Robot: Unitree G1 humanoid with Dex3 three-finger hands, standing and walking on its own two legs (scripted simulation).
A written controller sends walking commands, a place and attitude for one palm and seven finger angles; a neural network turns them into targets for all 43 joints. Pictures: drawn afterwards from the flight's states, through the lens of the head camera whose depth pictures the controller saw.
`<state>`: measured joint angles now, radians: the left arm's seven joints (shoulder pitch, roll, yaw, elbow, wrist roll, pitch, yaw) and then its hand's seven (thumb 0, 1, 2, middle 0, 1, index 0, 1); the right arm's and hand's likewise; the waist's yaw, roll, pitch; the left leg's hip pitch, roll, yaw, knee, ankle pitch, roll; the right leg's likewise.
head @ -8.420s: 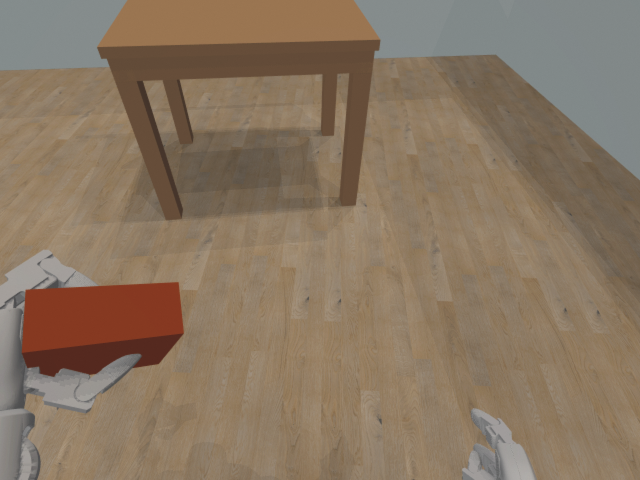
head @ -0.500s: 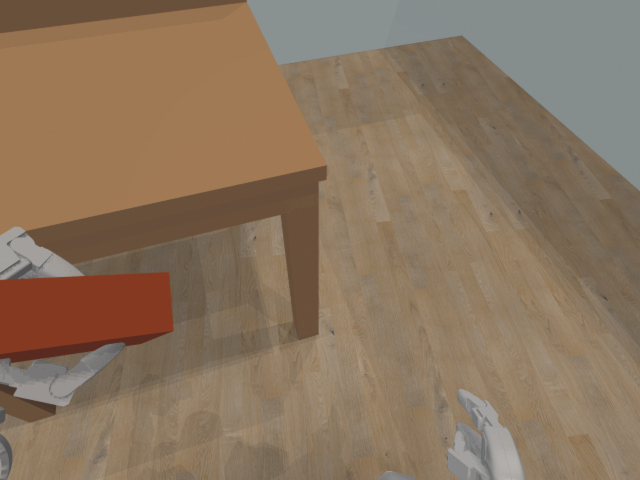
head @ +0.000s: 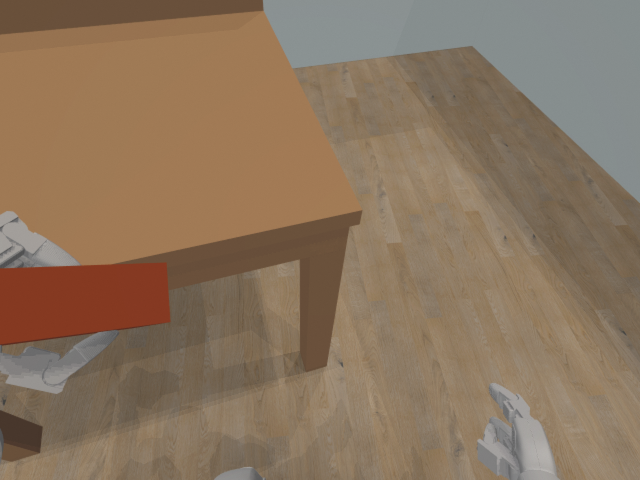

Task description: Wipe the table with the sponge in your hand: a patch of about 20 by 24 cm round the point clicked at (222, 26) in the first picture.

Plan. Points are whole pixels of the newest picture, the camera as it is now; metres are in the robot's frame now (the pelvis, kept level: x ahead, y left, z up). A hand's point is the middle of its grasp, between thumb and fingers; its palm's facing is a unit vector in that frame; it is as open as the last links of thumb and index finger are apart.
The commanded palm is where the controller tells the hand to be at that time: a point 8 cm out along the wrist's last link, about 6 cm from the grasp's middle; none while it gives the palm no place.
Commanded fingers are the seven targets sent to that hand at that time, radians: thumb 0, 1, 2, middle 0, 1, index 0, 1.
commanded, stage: come to a stop and stand still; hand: left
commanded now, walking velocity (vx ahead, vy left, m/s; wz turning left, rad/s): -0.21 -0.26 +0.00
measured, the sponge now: (100, 303) +0.24 +0.21 +0.16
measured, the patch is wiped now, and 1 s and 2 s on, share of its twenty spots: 0.00 0.00 0.00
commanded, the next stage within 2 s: look again from close up in 1.26 s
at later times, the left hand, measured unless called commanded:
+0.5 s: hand (119, 298) +0.24 +0.19 +0.18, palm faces +0.35 -0.82 -0.45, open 9.2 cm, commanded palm +0.17 +0.24 +0.19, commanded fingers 0.00 0.10 1.30 -1.20 -1.60 -1.20 -1.60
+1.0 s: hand (64, 391) +0.16 +0.20 +0.18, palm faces +0.46 -0.78 -0.42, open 9.1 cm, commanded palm +0.11 +0.23 +0.19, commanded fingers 0.00 0.10 1.30 -1.20 -1.60 -1.20 -1.60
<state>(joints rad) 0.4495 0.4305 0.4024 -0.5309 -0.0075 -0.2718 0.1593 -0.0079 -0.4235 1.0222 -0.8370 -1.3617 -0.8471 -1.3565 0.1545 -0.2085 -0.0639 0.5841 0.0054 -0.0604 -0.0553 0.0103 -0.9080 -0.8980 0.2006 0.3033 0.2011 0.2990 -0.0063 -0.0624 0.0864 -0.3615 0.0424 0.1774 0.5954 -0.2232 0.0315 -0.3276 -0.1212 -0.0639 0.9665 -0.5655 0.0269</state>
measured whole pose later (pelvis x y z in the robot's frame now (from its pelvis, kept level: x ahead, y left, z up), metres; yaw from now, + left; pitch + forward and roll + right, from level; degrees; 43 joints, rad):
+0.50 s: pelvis +0.01 -0.04 +0.02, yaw -1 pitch +0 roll +3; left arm 0.49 0.35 0.33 -0.50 -0.03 -0.15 0.15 -0.01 -0.42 1.02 -0.84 -1.36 -0.85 -1.36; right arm 0.16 -0.21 0.02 0.61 0.01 -0.04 -0.06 0.01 -0.90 -0.90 0.21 0.30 0.21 0.30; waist -0.02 -0.01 0.06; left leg -0.38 0.01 0.04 0.94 -0.47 -0.05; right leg -0.30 0.00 -0.11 0.51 -0.22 -0.10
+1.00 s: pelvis -0.05 -0.05 +0.01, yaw +1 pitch -2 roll +0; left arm 0.43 0.34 0.33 -0.42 -0.01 -0.16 0.16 -0.01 -0.42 1.02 -0.84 -1.36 -0.85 -1.36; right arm 0.24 -0.15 0.05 0.63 0.00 -0.08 -0.05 0.01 -0.90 -0.90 0.21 0.30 0.21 0.30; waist 0.02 0.04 0.01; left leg -0.23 0.08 0.02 0.59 -0.33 -0.04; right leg -0.27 0.02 -0.11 0.56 -0.26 -0.04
